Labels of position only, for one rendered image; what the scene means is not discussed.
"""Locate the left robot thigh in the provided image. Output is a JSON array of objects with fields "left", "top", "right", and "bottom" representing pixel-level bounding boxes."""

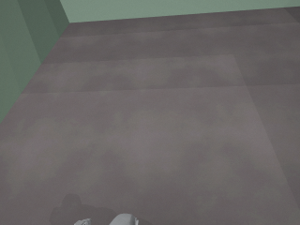
[{"left": 110, "top": 214, "right": 139, "bottom": 225}]

